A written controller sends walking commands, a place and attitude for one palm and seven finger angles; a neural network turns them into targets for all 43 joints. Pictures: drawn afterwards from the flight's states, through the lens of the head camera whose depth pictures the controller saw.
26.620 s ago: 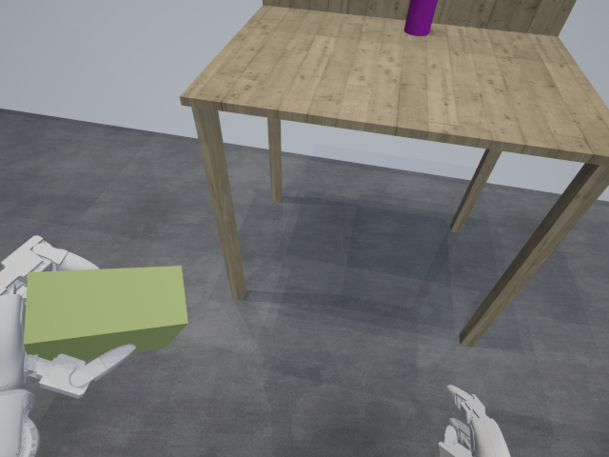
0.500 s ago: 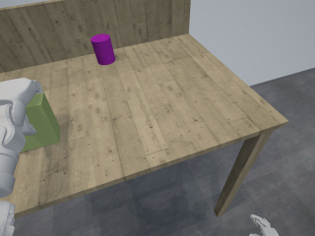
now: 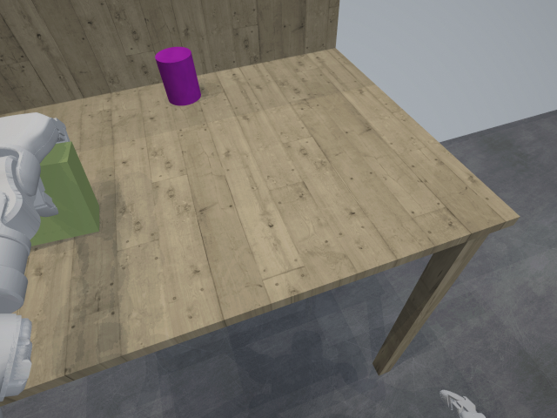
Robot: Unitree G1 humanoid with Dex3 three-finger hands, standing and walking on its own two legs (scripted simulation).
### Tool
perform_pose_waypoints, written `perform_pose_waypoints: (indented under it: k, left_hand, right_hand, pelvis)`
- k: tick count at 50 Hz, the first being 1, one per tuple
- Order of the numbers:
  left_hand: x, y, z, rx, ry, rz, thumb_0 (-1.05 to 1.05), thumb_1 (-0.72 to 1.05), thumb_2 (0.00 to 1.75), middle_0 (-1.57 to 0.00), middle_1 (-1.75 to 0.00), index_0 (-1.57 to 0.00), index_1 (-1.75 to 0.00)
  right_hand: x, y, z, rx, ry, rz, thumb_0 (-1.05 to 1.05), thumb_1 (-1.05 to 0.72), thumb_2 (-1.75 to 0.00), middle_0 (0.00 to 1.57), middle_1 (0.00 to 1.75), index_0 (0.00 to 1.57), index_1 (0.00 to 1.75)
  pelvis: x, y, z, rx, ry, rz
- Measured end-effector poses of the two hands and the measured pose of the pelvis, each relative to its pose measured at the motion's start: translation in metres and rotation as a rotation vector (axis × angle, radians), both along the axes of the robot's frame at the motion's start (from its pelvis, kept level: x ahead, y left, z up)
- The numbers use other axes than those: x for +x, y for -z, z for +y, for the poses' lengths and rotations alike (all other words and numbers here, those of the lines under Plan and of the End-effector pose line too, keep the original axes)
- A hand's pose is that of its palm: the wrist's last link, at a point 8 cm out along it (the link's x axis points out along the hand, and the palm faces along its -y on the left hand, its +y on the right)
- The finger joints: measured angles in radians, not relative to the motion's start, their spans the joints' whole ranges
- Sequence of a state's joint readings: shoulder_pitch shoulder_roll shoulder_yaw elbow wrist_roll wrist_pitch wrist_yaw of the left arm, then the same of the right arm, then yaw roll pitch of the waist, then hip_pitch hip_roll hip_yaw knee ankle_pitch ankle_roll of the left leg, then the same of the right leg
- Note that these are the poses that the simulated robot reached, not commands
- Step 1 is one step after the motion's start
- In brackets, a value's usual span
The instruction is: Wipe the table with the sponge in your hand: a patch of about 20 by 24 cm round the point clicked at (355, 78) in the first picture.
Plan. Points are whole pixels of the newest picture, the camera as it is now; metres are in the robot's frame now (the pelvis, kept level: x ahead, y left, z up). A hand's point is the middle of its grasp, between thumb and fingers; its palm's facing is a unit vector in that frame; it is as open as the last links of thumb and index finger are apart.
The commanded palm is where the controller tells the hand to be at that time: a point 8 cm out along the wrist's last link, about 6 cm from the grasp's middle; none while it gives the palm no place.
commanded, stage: wipe forward along the first lane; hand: left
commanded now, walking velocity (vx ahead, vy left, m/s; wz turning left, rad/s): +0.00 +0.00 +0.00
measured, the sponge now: (52, 206) +0.37 +0.37 +0.11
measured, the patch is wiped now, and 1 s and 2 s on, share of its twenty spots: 0.55 0.55 0.70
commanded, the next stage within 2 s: slide across to the middle lane in 0.06 s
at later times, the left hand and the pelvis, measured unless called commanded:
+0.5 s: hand (64, 156) +0.41 +0.34 +0.17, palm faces -0.03 +0.01 -1.00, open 10.3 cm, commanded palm +0.39 +0.32 +0.23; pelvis +0.02 +0.01 +0.00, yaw +0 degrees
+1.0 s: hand (113, 143) +0.45 +0.29 +0.17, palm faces +0.00 -0.02 -1.00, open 10.3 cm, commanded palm +0.40 +0.28 +0.23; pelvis +0.04 +0.01 +0.00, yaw +0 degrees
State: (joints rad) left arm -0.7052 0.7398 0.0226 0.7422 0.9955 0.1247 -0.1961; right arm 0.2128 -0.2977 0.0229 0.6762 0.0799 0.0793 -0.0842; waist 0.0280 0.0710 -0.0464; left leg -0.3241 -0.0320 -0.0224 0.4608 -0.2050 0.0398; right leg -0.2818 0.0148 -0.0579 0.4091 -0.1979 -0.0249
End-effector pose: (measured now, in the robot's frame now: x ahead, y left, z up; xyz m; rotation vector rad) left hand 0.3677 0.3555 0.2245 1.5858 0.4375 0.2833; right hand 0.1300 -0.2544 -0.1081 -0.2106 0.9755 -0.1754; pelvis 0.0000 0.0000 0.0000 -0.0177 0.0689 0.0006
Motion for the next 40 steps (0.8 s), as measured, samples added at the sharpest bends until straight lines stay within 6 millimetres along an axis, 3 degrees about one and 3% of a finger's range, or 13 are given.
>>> perform_pose_waypoints:
  k: [11,19,24,35,40]
  left_hand:
    - [0.015,0.001,0.012,-0.028,0.016,0.024,0.02,-0.54,1.05,-0.74,-1.31,-0.74,-1.33]
    - [0.025,-0.003,0.000,0.034,0.064,0.001,0.02,-0.54,1.05,-0.73,-1.31,-0.74,-1.33]
    - [0.027,-0.001,-0.016,-0.018,0.104,-0.060,0.01,-0.53,1.05,-0.72,-1.32,-0.73,-1.34]
    - [0.040,-0.001,-0.044,-0.022,0.097,-0.099,0.01,-0.53,1.05,-0.72,-1.33,-0.72,-1.34]
    - [0.049,-0.001,-0.053,-0.027,0.087,-0.093,0.00,-0.53,1.05,-0.72,-1.32,-0.73,-1.34]
  right_hand:
    - [-0.022,0.005,-0.013,-0.035,0.044,0.091,0.01,-0.91,-0.90,0.20,0.30,0.21,0.30]
    - [-0.027,0.010,-0.010,-0.024,0.062,0.127,0.01,-0.91,-0.90,0.20,0.30,0.21,0.30]
    - [-0.010,0.009,0.001,0.000,0.045,0.088,0.01,-0.91,-0.90,0.20,0.30,0.20,0.30]
    - [0.054,-0.006,0.030,0.051,-0.059,-0.075,0.01,-0.91,-0.90,0.20,0.30,0.21,0.30]
    - [0.070,-0.011,0.038,0.061,-0.089,-0.111,0.01,-0.91,-0.90,0.20,0.30,0.21,0.30]
  pelvis:
    - [0.009,0.000,0.002,-0.002,0.009,0.019]
    - [0.014,-0.001,0.006,-0.004,0.009,0.022]
    - [0.018,-0.002,0.009,-0.003,0.007,0.011]
    - [0.021,-0.003,0.014,0.001,-0.005,0.007]
    - [0.024,-0.003,0.013,0.003,-0.009,0.014]
